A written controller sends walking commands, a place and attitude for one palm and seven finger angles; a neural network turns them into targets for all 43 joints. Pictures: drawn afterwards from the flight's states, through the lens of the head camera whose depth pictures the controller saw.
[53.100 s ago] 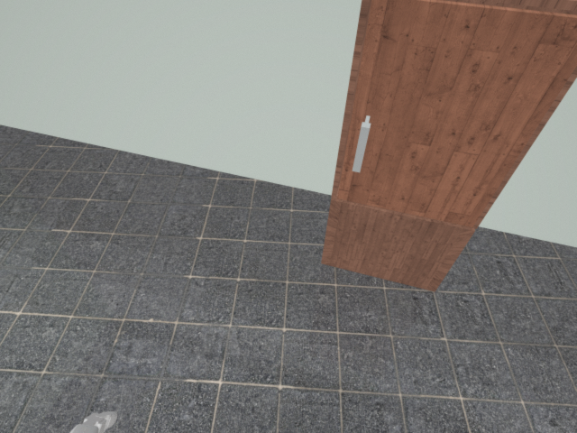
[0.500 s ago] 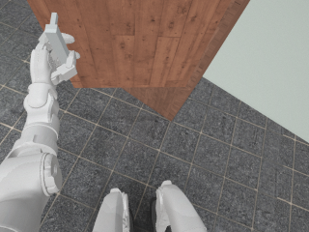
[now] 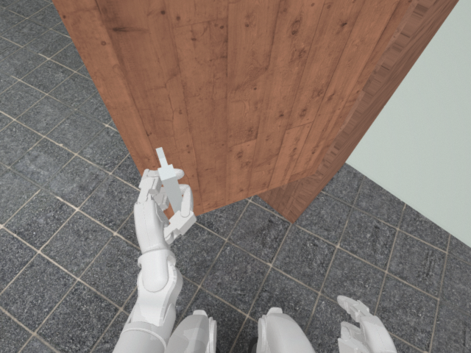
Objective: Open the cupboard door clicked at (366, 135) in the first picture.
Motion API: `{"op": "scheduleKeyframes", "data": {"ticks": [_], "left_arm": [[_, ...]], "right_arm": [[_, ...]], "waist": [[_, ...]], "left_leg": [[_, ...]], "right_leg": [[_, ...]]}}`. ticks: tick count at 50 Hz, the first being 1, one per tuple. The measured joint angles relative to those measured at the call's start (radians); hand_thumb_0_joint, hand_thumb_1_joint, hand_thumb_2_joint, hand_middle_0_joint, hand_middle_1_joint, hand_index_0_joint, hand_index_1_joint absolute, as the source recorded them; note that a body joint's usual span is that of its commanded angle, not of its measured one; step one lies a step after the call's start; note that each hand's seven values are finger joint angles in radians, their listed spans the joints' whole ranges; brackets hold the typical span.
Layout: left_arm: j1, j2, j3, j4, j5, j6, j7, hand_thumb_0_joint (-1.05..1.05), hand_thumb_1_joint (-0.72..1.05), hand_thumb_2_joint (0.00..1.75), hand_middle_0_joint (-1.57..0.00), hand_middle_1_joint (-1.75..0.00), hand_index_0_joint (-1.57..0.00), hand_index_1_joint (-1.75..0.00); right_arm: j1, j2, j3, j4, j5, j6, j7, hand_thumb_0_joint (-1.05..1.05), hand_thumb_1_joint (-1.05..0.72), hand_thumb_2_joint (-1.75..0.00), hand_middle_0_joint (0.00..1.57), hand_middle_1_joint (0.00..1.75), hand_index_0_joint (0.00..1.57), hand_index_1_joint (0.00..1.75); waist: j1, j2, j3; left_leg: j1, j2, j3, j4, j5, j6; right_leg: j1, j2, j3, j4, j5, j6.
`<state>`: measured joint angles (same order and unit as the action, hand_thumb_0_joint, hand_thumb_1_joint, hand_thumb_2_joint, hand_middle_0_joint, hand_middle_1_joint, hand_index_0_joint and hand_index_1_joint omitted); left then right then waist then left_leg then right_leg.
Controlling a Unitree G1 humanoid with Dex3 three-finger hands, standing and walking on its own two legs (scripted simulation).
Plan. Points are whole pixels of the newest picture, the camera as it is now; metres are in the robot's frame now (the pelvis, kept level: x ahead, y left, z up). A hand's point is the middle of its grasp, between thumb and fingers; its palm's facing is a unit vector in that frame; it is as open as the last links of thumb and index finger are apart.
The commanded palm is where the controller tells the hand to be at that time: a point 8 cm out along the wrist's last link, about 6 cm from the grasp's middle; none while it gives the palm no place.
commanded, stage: pull the door open along its arc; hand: left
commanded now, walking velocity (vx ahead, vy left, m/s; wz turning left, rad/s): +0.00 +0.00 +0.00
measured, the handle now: (170, 184) +0.39 +0.13 +0.01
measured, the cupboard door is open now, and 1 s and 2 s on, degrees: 64 77 79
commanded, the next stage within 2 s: open thumb and fingers to let go in 0.28 s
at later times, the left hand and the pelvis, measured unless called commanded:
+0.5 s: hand (223, 251) +0.28 +0.04 +0.01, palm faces +0.40 -0.92 -0.01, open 6.1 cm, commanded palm +0.23 +0.08 +0.01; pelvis -0.02 -0.05 -0.01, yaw +5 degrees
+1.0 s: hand (222, 247) +0.29 +0.04 +0.00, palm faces +0.39 -0.92 -0.02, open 13.5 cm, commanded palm +0.24 +0.08 +0.01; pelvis -0.02 -0.07 -0.01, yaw +6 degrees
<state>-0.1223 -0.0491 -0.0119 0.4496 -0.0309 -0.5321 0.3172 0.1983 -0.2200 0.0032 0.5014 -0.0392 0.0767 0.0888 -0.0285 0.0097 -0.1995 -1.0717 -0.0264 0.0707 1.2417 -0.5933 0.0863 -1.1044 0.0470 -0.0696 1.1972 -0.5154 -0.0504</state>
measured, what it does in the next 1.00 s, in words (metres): shifts its weight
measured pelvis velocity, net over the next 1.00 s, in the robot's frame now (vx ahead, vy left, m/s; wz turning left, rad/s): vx -0.02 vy -0.07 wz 0.10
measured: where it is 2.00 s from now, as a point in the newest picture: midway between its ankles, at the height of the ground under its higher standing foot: outside the picture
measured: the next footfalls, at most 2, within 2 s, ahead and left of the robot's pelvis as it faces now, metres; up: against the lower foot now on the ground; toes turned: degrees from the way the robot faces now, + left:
none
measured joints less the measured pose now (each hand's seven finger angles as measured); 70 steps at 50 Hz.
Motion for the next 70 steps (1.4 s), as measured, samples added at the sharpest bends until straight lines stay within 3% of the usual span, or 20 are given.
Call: {"op": "scheduleKeyframes", "data": {"ticks": [4, 7, 13, 19, 25, 32, 36, 47, 55, 66, 68, 70], "left_arm": [[0.070, -0.033, -0.072, -0.041, 0.110, 0.002, 0.125, 0.01, 0.63, 0.72, -0.35, -1.31, -0.37, -1.34], [0.120, -0.047, -0.116, -0.065, 0.142, 0.012, 0.163, 0.01, 0.62, 0.71, -0.36, -1.31, -0.38, -1.34], [0.211, -0.061, -0.180, -0.103, 0.150, 0.028, 0.187, 0.02, 0.61, 0.70, -0.34, -1.30, -0.39, -1.35], [0.239, -0.050, -0.224, -0.121, 0.160, 0.023, 0.226, 0.01, 0.65, 0.74, -0.32, -1.31, -0.38, -1.34], [0.173, -0.053, -0.189, -0.098, 0.152, 0.020, 0.253, 0.01, 0.66, 0.79, -0.35, -1.32, -0.36, -1.34], [0.158, -0.030, -0.162, -0.108, 0.114, 0.047, 0.228, 0.01, 0.46, 0.71, -0.36, -1.30, -0.35, -1.31], [0.153, -0.030, -0.151, -0.101, 0.092, 0.049, 0.220, 0.01, 0.25, 0.62, -0.35, -1.28, -0.34, -1.28], [0.119, -0.013, -0.135, -0.081, 0.085, 0.033, 0.198, 0.00, -0.34, 0.37, -0.30, -1.17, -0.33, -1.19], [0.134, -0.023, -0.156, -0.080, 0.084, 0.037, 0.187, 0.00, -0.47, 0.31, -0.31, -0.95, -0.35, -0.96], [0.141, -0.036, -0.203, -0.071, 0.124, 0.035, 0.201, -0.01, -0.50, 0.30, -0.43, -0.70, -0.45, -0.73], [0.152, -0.014, -0.206, -0.081, 0.131, 0.025, 0.146, -0.01, -0.50, 0.30, -0.42, -0.66, -0.42, -0.69], [0.158, 0.040, -0.212, -0.093, 0.127, 0.005, 0.026, -0.01, -0.50, 0.30, -0.38, -0.59, -0.36, -0.62]], "right_arm": [[-0.049, 0.029, 0.006, 0.000, -0.018, -0.012, -0.001, 0.00, -0.91, -0.90, 0.19, 0.30, 0.20, 0.30], [-0.071, 0.054, 0.016, 0.008, -0.024, -0.027, -0.011, 0.00, -0.91, -0.90, 0.19, 0.30, 0.20, 0.30], [-0.070, 0.085, 0.037, 0.030, -0.029, -0.066, -0.031, 0.00, -0.91, -0.89, 0.20, 0.30, 0.21, 0.30], [-0.057, 0.068, 0.037, 0.059, -0.039, -0.121, -0.041, 0.00, -0.91, -0.89, 0.20, 0.30, 0.21, 0.30], [-0.054, 0.038, 0.017, 0.091, -0.042, -0.150, -0.056, 0.01, -0.91, -0.90, 0.20, 0.30, 0.21, 0.30], [-0.029, 0.018, -0.002, 0.098, -0.034, -0.153, -0.062, 0.01, -0.91, -0.90, 0.20, 0.30, 0.20, 0.30], [-0.020, 0.012, -0.004, 0.102, -0.030, -0.155, -0.065, 0.01, -0.91, -0.90, 0.20, 0.30, 0.20, 0.30], [-0.030, 0.010, -0.009, 0.104, -0.029, -0.156, -0.061, 0.01, -0.91, -0.90, 0.20, 0.30, 0.20, 0.30], [-0.032, 0.014, -0.002, 0.091, -0.028, -0.155, -0.057, 0.01, -0.91, -0.90, 0.20, 0.30, 0.20, 0.30], [-0.034, 0.019, 0.006, 0.083, -0.035, -0.160, -0.054, 0.01, -0.91, -0.90, 0.20, 0.30, 0.20, 0.30], [-0.032, 0.016, 0.012, 0.072, -0.031, -0.156, -0.050, 0.01, -0.91, -0.90, 0.20, 0.30, 0.20, 0.30], [-0.024, 0.013, 0.014, 0.056, -0.024, -0.149, -0.050, 0.01, -0.91, -0.90, 0.20, 0.30, 0.21, 0.30]], "waist": [[0.020, -0.007, -0.008], [0.029, -0.007, -0.009], [0.033, -0.009, -0.011], [0.025, 0.002, -0.012], [0.023, 0.003, -0.002], [0.014, 0.008, 0.001], [0.009, 0.010, 0.005], [0.008, 0.006, 0.009], [0.013, 0.013, 0.005], [0.027, 0.020, -0.003], [0.024, 0.019, 0.001], [0.026, 0.018, 0.006]], "left_leg": [[0.001, -0.003, -0.005, 0.018, -0.005, -0.007], [0.011, -0.006, -0.012, 0.022, -0.005, -0.014], [0.042, -0.008, -0.033, 0.007, 0.004, -0.037], [0.028, -0.013, -0.058, 0.017, 0.010, -0.058], [-0.011, -0.018, -0.070, 0.043, 0.016, -0.077], [-0.015, -0.020, -0.076, 0.032, 0.029, -0.093], [-0.007, -0.020, -0.079, 0.020, 0.037, -0.099], [-0.023, -0.020, -0.084, 0.029, 0.038, -0.101], [-0.011, -0.022, -0.077, 0.023, 0.036, -0.087], [-0.016, -0.026, -0.065, 0.043, 0.024, -0.058], [-0.018, -0.028, -0.062, 0.050, 0.022, -0.051], [-0.024, -0.031, -0.061, 0.063, 0.018, -0.044]], "right_leg": [[-0.001, -0.005, -0.007, 0.026, -0.012, -0.011], [0.010, -0.007, -0.015, 0.034, -0.017, -0.020], [0.043, -0.010, -0.033, 0.026, -0.020, -0.041], [0.035, -0.016, -0.059, 0.039, -0.026, -0.063], [-0.004, -0.024, -0.075, 0.073, -0.031, -0.079], [-0.010, -0.027, -0.080, 0.074, -0.027, -0.090], [-0.004, -0.027, -0.082, 0.064, -0.023, -0.088], [-0.017, -0.028, -0.088, 0.070, -0.021, -0.092], [-0.003, -0.028, -0.080, 0.060, -0.019, -0.083], [-0.003, -0.032, -0.069, 0.066, -0.020, -0.063], [-0.004, -0.035, -0.067, 0.072, -0.021, -0.058], [-0.008, -0.038, -0.067, 0.083, -0.024, -0.054]]}}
